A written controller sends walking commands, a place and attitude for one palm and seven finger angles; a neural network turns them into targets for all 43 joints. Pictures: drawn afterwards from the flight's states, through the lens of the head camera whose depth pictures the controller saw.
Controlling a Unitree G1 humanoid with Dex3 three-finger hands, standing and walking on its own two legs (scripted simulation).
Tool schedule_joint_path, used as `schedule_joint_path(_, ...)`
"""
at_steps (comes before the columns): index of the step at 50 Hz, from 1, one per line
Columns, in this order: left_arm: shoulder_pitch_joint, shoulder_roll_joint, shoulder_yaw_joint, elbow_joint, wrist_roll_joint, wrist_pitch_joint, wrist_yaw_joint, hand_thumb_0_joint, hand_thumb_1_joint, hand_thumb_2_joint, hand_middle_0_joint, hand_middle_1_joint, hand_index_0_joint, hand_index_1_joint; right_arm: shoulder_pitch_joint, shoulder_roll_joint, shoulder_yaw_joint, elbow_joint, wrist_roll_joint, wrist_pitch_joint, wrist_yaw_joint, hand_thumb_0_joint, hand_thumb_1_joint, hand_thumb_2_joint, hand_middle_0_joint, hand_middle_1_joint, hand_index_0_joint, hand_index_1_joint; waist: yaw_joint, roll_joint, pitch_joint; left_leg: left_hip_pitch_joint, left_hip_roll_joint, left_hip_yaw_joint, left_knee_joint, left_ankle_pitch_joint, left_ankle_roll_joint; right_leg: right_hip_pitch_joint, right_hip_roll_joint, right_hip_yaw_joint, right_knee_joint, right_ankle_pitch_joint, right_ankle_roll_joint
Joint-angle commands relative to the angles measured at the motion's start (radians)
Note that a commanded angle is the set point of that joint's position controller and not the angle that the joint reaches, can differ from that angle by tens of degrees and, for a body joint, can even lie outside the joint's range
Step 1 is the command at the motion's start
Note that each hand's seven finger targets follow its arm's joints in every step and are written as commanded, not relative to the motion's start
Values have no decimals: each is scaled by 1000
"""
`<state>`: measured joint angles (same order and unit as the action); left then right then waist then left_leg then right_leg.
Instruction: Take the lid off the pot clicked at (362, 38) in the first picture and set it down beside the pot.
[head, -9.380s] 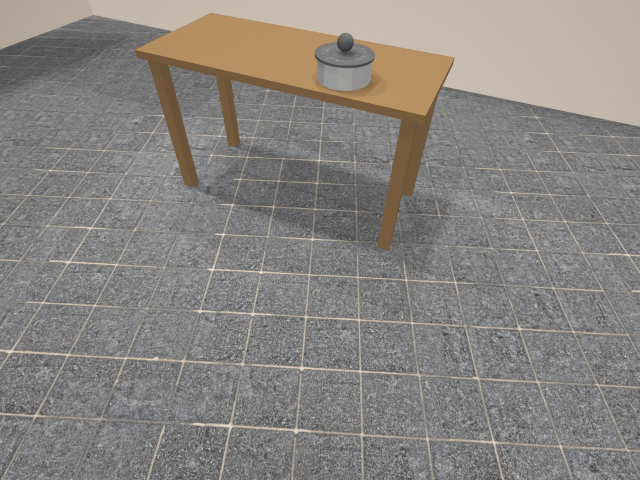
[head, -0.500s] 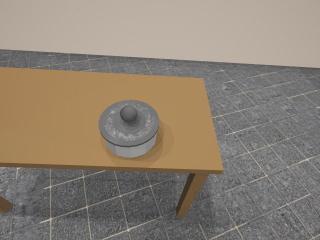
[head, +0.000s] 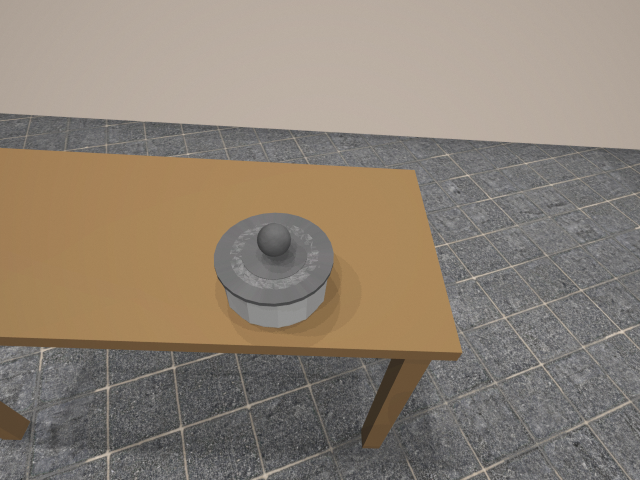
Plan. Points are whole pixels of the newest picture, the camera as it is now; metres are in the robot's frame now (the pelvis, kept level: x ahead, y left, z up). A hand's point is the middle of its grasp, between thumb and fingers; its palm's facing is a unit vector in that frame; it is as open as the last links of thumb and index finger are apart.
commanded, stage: look again from close up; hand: left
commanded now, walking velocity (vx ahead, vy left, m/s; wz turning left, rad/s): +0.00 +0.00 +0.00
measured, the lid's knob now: (274, 239) +0.47 +0.10 +0.01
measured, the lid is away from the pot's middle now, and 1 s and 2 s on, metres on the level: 0.00 0.00 0.00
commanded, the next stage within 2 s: lift the closed hand beside the body in 0.18 s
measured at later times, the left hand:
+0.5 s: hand out of the picture +0.14 +0.18 -0.08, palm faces +0.17 -0.94 -0.30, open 6.4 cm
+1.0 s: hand out of the picture +0.10 +0.17 -0.07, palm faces +0.26 -0.91 -0.32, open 3.1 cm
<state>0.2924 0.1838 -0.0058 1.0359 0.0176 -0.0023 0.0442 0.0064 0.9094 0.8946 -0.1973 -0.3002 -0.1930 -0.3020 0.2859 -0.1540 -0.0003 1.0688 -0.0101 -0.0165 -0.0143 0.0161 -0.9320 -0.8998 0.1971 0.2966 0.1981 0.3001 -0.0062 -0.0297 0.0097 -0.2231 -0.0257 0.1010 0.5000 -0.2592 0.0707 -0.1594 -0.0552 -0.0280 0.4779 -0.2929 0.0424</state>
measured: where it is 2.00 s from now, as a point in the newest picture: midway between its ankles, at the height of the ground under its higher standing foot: outside the picture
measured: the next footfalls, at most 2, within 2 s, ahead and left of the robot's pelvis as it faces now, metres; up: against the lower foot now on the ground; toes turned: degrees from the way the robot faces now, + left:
none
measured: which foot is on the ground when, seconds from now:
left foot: down 0.00-1.00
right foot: down 0.00-1.00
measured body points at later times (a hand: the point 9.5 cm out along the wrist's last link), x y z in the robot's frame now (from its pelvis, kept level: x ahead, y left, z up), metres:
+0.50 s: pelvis -0.01 -0.02 +0.00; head -0.03 -0.03 +0.45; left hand +0.13 +0.23 -0.06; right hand +0.12 -0.25 -0.11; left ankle +0.01 +0.07 -0.74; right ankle -0.02 -0.15 -0.74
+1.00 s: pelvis +0.00 -0.07 +0.00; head +0.01 -0.07 +0.45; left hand +0.09 +0.21 -0.05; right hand +0.18 -0.28 -0.10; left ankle +0.01 +0.07 -0.74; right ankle -0.02 -0.15 -0.74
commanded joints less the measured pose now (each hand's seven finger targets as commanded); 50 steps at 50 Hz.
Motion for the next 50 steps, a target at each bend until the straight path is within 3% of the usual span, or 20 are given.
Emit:
schedule_joint_path(1,84,81,16,-32,2,-11,3,0,900,900,-200,-300,-200,-300,30,-119,-23,-47,3,-15,-5,0,-900,-900,200,300,200,300,11,44,54,6,138,-181,-164,63,-20,-65,-43,32,-72,100,-65)
schedule_joint_path(13,108,77,10,-12,1,-17,3,0,900,900,-200,-300,-200,-300,28,-113,-20,-23,7,-17,-6,0,-900,-900,200,300,200,300,9,31,32,53,135,-152,-141,123,-21,-65,-55,51,-96,144,-62)
schedule_joint_path(14,100,83,1,18,15,-25,34,0,900,900,-200,-300,-200,-300,-19,-156,-14,-83,8,-15,-4,0,-900,-900,200,300,200,300,7,69,105,-18,158,-129,-16,293,-52,-110,-67,68,-90,173,-57)
schedule_joint_path(15,-563,263,21,-1225,-98,-178,47,0,900,900,-244,-348,-244,-348,-1,-236,-30,-402,87,-189,4,0,-900,-900,200,300,200,300,6,191,-324,210,55,-178,-128,241,-115,-31,11,-9,-28,189,-82)
schedule_joint_path(16,-378,320,49,-1200,-62,-128,117,0,900,900,-288,-396,-288,-396,-103,-188,2,-381,102,-262,-27,0,-900,-900,200,300,200,300,1,269,-267,238,77,-169,-107,194,-127,-77,19,-6,20,163,-91)
schedule_joint_path(17,-166,205,1,-1055,-48,-63,131,0,900,900,-332,-444,-332,-444,-87,-200,-3,-350,95,-277,-48,0,-900,-900,200,300,200,300,21,269,-283,195,94,-182,-137,161,-142,-92,23,-27,29,100,-97)
schedule_joint_path(18,93,27,-63,-867,-61,22,133,0,900,900,-376,-492,-376,-492,-101,-167,-4,-322,105,-272,-45,0,-900,-900,200,300,200,300,13,202,-151,155,90,-193,-169,134,-130,-99,27,-40,-1,105,-89)
schedule_joint_path(19,118,64,-3,-850,-50,29,136,0,900,900,-420,-540,-420,-540,-105,-184,-7,-331,74,-275,-34,0,-900,-900,200,300,200,300,31,158,-89,140,70,-194,-169,151,-117,-72,38,-48,-28,128,-85)
schedule_joint_path(21,308,-35,-29,-585,-7,44,108,0,900,900,-508,-636,-508,-636,-127,-196,-41,-385,55,-254,-9,0,-900,-900,200,300,200,300,31,-22,0,33,64,-167,-126,178,-84,-109,42,-71,-61,115,-73)
schedule_joint_path(23,429,-44,-4,-554,-4,37,59,0,900,900,-596,-732,-596,-732,-158,-195,-70,-438,45,-193,16,0,-900,-900,200,300,200,300,54,-185,69,-50,65,-136,-106,169,-74,-137,44,-83,-49,99,-67)
schedule_joint_path(25,524,25,84,-622,-15,5,26,0,900,900,-684,-828,-684,-828,-211,-188,-80,-507,55,-164,23,0,-900,-900,200,300,200,300,84,-186,90,-107,52,-110,-110,81,-79,-117,39,-73,-51,39,-71)
schedule_joint_path(26,503,86,136,-692,-24,-16,25,0,900,900,-728,-876,-728,-876,-215,-191,-76,-537,60,-156,23,0,-900,-900,200,300,200,300,91,-108,65,-97,46,-100,-110,64,-81,-91,30,-67,-54,34,-75)
schedule_joint_path(28,277,196,192,-940,-35,-70,29,0,900,900,-816,-972,-816,-972,-222,-192,-58,-609,57,-154,10,0,-900,-900,200,300,200,300,63,19,16,-57,34,-85,-104,13,-73,-97,25,-36,-62,20,-69)
schedule_joint_path(31,40,228,201,-1029,-33,-95,59,0,900,900,-948,-1116,-948,-1116,-186,-178,-44,-617,44,-146,-25,0,-900,-900,200,300,200,300,14,134,-1,3,34,-78,-75,-11,-61,-148,29,-12,-89,18,-63)
schedule_joint_path(33,30,166,152,-968,-37,-87,63,0,900,900,-1036,-1212,-1036,-1212,-166,-172,-39,-618,39,-143,-40,0,-900,-900,200,300,200,300,-5,108,-3,12,24,-70,-51,-21,-54,-173,33,-6,-101,0,-60)
schedule_joint_path(37,103,116,100,-984,-44,-86,48,0,900,900,-1212,-1404,-1212,-1404,-153,-179,-35,-639,33,-146,-50,0,-900,-900,200,300,200,300,5,99,-80,61,12,-66,-24,21,-44,-154,33,-8,-99,34,-60)
schedule_joint_path(39,134,143,123,-979,-44,-83,50,0,900,900,-1300,-1500,-1300,-1500,-155,-184,-35,-636,27,-149,-57,0,-900,-900,200,300,200,300,14,44,-93,51,11,-65,-15,48,-38,-137,31,-7,-92,65,-56)
schedule_joint_path(44,173,187,182,-925,-41,-79,49,0,900,900,-1300,-1500,-1300,-1500,-178,-186,-32,-618,25,-139,-65,0,-900,-900,200,300,200,300,29,-10,-51,9,12,-68,-4,91,-34,-129,22,-4,-80,130,-48)
schedule_joint_path(47,215,194,190,-973,-40,-82,45,0,900,900,-1300,-1500,-1300,-1500,-187,-176,-31,-618,24,-146,-67,0,-900,-900,200,300,200,300,46,60,-84,30,13,-63,-4,128,-34,-101,16,-1,-71,174,-50)
schedule_joint_path(50,258,207,223,-968,-39,-76,51,0,900,900,-1300,-1500,-1300,-1500,-194,-169,-34,-600,25,-148,-71,0,-900,-900,200,300,200,300,56,50,-92,32,17,-61,-3,162,-34,-88,16,-5,-60,210,-49)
